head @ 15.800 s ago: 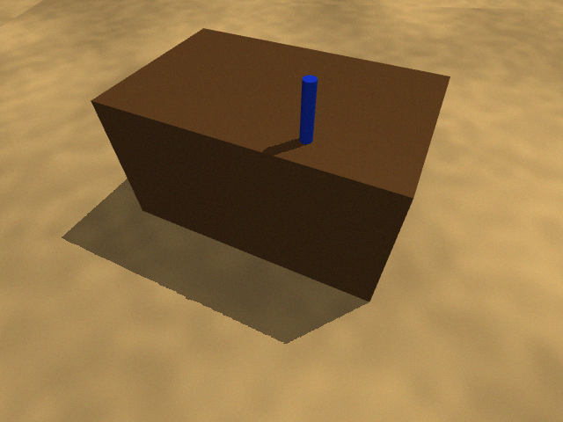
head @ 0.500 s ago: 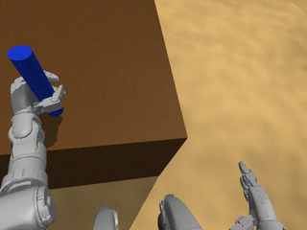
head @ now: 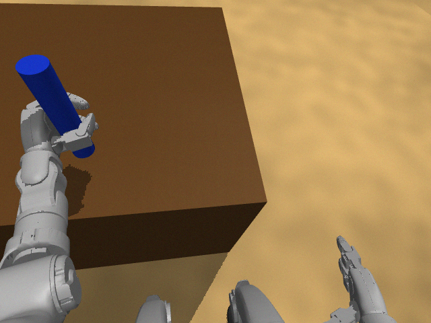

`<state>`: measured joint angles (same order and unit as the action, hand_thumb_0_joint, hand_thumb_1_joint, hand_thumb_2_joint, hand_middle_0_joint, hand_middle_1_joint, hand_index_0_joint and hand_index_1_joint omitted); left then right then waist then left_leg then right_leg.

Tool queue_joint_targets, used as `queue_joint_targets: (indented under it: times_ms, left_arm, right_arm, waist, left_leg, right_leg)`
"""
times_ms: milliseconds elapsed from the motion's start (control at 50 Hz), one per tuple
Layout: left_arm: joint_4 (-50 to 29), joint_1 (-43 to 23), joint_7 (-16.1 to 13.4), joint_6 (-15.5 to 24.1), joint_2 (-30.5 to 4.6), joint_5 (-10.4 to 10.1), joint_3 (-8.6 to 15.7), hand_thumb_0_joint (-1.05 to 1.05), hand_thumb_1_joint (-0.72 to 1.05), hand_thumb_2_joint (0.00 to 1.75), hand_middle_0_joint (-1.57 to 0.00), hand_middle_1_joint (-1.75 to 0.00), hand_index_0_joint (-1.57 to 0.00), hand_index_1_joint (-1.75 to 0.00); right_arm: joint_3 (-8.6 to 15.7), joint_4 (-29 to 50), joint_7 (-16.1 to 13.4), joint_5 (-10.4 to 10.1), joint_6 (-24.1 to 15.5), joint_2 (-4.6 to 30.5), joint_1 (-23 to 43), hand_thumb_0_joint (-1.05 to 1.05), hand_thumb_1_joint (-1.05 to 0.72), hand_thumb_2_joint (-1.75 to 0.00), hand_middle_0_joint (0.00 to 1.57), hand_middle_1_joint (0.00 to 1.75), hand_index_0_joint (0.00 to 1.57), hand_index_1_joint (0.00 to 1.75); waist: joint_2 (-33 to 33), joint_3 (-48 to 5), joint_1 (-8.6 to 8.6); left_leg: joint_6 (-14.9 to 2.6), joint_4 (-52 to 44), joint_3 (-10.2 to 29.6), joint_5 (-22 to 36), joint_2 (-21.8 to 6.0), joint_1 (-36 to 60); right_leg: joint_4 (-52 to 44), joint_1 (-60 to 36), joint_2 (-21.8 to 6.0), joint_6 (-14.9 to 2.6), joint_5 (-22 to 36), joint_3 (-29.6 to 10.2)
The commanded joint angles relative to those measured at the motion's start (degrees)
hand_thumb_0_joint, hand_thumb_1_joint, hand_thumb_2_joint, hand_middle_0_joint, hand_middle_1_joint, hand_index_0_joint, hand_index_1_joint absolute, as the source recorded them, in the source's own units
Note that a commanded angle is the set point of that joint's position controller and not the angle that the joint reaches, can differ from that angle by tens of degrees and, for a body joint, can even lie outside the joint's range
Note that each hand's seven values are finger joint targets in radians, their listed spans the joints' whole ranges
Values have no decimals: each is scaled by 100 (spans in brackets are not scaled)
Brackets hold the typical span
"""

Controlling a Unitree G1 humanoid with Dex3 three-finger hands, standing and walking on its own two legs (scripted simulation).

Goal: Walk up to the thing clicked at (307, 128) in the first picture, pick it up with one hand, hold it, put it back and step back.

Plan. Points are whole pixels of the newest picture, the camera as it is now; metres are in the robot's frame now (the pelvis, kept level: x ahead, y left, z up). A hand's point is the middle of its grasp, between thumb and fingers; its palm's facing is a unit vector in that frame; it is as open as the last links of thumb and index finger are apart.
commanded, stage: lift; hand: left
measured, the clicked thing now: (63, 115) +0.48 +0.22 +0.08
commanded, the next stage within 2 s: hold in 1.40 s
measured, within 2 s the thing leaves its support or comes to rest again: neither
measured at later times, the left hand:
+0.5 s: hand (70, 118) +0.46 +0.19 +0.11, palm faces +0.11 -0.99 -0.02, open 5.2 cm
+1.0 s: hand (56, 127) +0.39 +0.18 +0.17, palm faces +0.14 -0.99 -0.02, open 5.2 cm
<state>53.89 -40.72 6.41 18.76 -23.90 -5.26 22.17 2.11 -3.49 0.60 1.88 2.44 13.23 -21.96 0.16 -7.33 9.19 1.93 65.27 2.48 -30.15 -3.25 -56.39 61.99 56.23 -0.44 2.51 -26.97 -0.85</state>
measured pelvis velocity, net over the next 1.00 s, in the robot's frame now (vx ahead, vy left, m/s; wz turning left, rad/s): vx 0.01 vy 0.00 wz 0.01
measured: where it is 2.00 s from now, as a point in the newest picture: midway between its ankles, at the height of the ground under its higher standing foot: outside the picture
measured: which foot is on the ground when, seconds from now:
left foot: down 0.00-1.00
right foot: down 0.00-1.00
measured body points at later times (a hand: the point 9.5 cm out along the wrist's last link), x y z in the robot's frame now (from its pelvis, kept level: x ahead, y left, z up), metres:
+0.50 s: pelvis +0.02 +0.00 +0.03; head +0.10 +0.01 +0.47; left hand +0.44 +0.25 +0.11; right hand +0.17 -0.26 -0.01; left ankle +0.00 +0.13 -0.65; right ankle +0.02 -0.15 -0.65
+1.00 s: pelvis +0.01 +0.00 +0.05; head +0.04 -0.01 +0.50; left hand +0.38 +0.23 +0.17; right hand +0.17 -0.27 -0.02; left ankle +0.00 +0.13 -0.65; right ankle +0.02 -0.15 -0.65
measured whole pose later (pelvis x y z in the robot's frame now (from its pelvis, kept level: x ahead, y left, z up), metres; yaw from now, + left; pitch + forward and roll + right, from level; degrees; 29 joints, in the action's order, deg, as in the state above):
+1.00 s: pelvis +0.01 +0.00 +0.05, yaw +1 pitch +7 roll +0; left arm 17.9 -18.4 1.7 -1.1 -13.5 -9.7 12.5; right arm 5.6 -21.4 -2.8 -2.1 0.6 12.4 -18.9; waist -1.4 -5.5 1.4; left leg 1.9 47.5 0.8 -24.6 -2.5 -30.4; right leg 46.5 31.4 -1.5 2.3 -22.7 -1.5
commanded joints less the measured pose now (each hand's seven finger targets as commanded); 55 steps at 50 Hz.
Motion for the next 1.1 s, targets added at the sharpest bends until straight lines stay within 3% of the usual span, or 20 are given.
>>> queue_joint_targets:
  times_ms: [0, 160, 220, 260, 300, 320, 360, 420, 460, 520, 560, 600, 660, 700, 780, 820, 860, 900, 980, 1080]
  left_arm:
    - [-1432, -2614, -11, 469, -1304, -157, 114, 0, 70, 130, -130, -132, -131, -133]
    - [-1883, -2323, 49, 358, -1459, -209, 147, 0, 74, 122, -124, -127, -127, -126]
    - [-2057, -2122, 20, 245, -1035, -228, -117, 0, 74, 122, -124, -127, -126, -126]
    - [-2135, -1933, 40, 172, -1080, -275, -35, 0, 71, 122, -124, -127, -126, -126]
    - [-2515, -2013, 27, 113, -975, -266, -212, 0, 71, 122, -123, -126, -125, -125]
    - [-2605, -1865, 13, 73, -928, -287, -180, 0, 71, 122, -123, -126, -125, -125]
    - [-2595, -1565, -52, -52, -978, -304, -83, 0, 72, 122, -124, -126, -126, -125]
    - [-3190, -1517, -76, -190, -629, -357, -388, 0, 69, 124, -125, -128, -127, -127]
    - [-3372, -1359, -147, -308, -713, -392, -273, 0, 69, 125, -127, -129, -128, -128]
    - [-3622, -915, -179, -491, -398, -449, -458, 0, 68, 126, -127, -130, -128, -129]
    - [-3717, -603, -236, -645, -394, -444, -398, 0, 69, 127, -128, -131, -129, -131]
    - [-3985, -735, -262, -725, -279, -489, -508, 0, 67, 127, -128, -132, -130, -131]
    - [-4325, -600, -332, -890, -354, -489, -476, 0, 68, 128, -129, -133, -131, -133]
    - [-4490, -466, -361, -997, -75, -539, -598, 0, 65, 130, -130, -135, -132, -134]
    - [-4676, -331, -439, -1212, -257, -477, -520, 0, 69, 129, -130, -134, -132, -134]
    - [-4967, -325, -440, -1273, -18, -487, -727, 0, 67, 129, -131, -135, -133, -135]
    - [-4915, -152, -459, -1377, -65, -554, -602, 0, 69, 131, -133, -137, -135, -137]
    - [-5042, 42, -467, -1470, 36, -526, -701, 0, 65, 131, -134, -138, -135, -137]
    - [-5403, -18, -512, -1617, -14, -555, -652, 0, 65, 131, -135, -139, -137, -138]
    - [-5652, 251, -507, -1785, 107, -536, -742, 0, 67, 130, -135, -139, -137, -138]
  right_arm:
    - [484, 757, -74, -15, -250, 752, -261, 0, 58, -4, 5, 5, 5, 5]
    - [650, 1110, -122, -99, -200, 964, -86, 0, 58, -4, 5, 5, 5, 5]
    - [534, 783, -97, -115, -166, 734, -383, 0, 58, -4, 5, 5, 5, 5]
    - [752, 1202, -126, -141, -202, 1026, -102, 0, 58, -4, 5, 5, 5, 5]
    - [488, 590, -87, -125, -160, 670, -496, 0, 59, -4, 5, 5, 5, 5]
    - [599, 940, -83, -138, -170, 789, -279, 0, 59, -4, 5, 5, 5, 5]
    - [649, 658, -88, -165, -165, 809, -281, 0, 59, -4, 5, 5, 5, 5]
    - [672, 636, -106, -190, -169, 761, -217, 0, 59, -4, 5, 5, 5, 5]
    - [648, 614, -135, -226, -162, 730, -142, 0, 59, -4, 5, 5, 5, 5]
    - [628, 192, -146, -250, -151, 624, -262, 0, 59, -4, 5, 5, 5, 5]
    - [836, 536, -187, -292, -188, 904, 116, 0, 59, -4, 5, 5, 5, 5]
    - [691, 76, -197, -308, -157, 677, -4, 0, 59, -4, 5, 5, 5, 5]
    - [780, -121, -248, -353, -182, 732, 5, 0, 59, -4, 5, 5, 5, 5]
    - [721, -42, -263, -375, -249, 701, 188, 0, 59, -4, 5, 5, 5, 5]
    - [848, -471, -335, -382, -307, 802, 254, 0, 59, -4, 5, 5, 5, 5]
    - [558, -625, -307, -393, -355, 477, 355, 0, 59, -4, 5, 5, 5, 5]
    - [824, -686, -380, -396, -415, 789, 444, 0, 58, -4, 5, 5, 5, 5]
    - [532, -793, -361, -402, -467, 532, 495, 0, 58, -4, 5, 5, 5, 5]
    - [769, -880, -431, -402, -589, 788, 687, 0, 58, -4, 5, 5, 5, 5]
    - [521, -1201, -467, -415, -721, 507, 859, 0, 58, -4, 5, 5, 5, 5]
  waist:
    - [-831, -2972, -34]
    - [-669, -3111, -175]
    - [-841, -2882, -204]
    - [-658, -3080, -195]
    - [-1042, -2768, -283]
    - [-908, -2910, -301]
    - [-785, -2619, -408]
    - [-812, -2675, -386]
    - [-586, -2628, -472]
    - [-608, -2422, -537]
    - [-215, -2392, -535]
    - [-295, -1943, -554]
    - [-225, -2023, -602]
    - [-92, -1940, -601]
    - [-75, -1704, -664]
    - [-337, -1623, -733]
    - [-115, -1713, -682]
    - [-221, -1461, -769]
    - [-80, -1466, -722]
    - [-25, -1243, -788]
  left_leg:
    - [-169, -763, -216, 2376, 190, 1798]
    - [-170, -931, -258, 2728, 199, 2125]
    - [-131, -1030, -242, 2925, 184, 2398]
    - [-136, -1061, -229, 3165, 148, 2631]
    - [-85, -1166, -215, 3218, 150, 2731]
    - [-92, -1196, -205, 3303, 137, 2824]
    - [-100, -1325, -231, 3059, 150, 2702]
    - [-111, -1429, -253, 2928, 151, 2932]
    - [-151, -1472, -295, 2833, 181, 2781]
    - [-134, -1577, -294, 3039, 178, 2920]
    - [-169, -1668, -318, 2923, 178, 2922]
    - [-174, -1802, -348, 2534, 220, 2801]
    - [-191, -1894, -398, 2477, 241, 2991]
    - [-183, -1986, -400, 2613, 240, 3164]
    - [-187, -2148, -439, 2455, 273, 3206]
    - [-163, -2226, -443, 2439, 282, 3294]
    - [-162, -2261, -412, 2598, 256, 3416]
    - [-157, -2371, -407, 2390, 265, 3403]
    - [-190, -2519, -418, 2005, 288, 3465]
    - [-207, -2609, -436, 2042, 308, 3559]
  right_leg:
    - [-646, -1713, 97, -277, 2236, 167]
    - [-820, -2147, 96, -248, 2647, 154]
    - [-864, -2001, 108, -273, 2628, 199]
    - [-917, -2141, 109, -276, 2790, 218]
    - [-939, -1991, 117, -309, 2633, 250]
    - [-986, -2109, 122, -299, 2698, 264]
    - [-1063, -2178, 118, -300, 2556, 259]
    - [-1176, -2309, 121, -277, 2506, 242]
    - [-1274, -2599, 112, -232, 2618, 212]
    - [-1302, -2634, 112, -249, 2711, 246]
    - [-1414, -2811, 103, -223, 2729, 224]
    - [-1545, -2771, 109, -213, 2431, 222]
    - [-1682, -2991, 81, -174, 2496, 190]
    - [-1719, -3056, 91, -171, 2577, 219]
    - [-1922, -3166, 58, -157, 2457, 203]
    - [-1952, -3167, 55, -183, 2357, 227]
    - [-1974, -3286, 59, -172, 2483, 248]
    - [-2061, -3286, 54, -182, 2250, 267]
    - [-2276, -3380, 35, -159, 1926, 234]
    - [-2411, -3455, 10, -131, 1972, 238]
